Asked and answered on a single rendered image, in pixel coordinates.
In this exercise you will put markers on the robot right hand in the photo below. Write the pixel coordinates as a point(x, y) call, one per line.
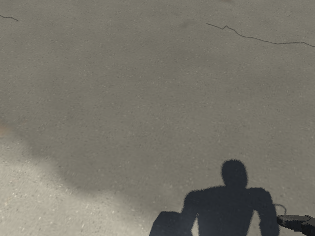
point(304, 224)

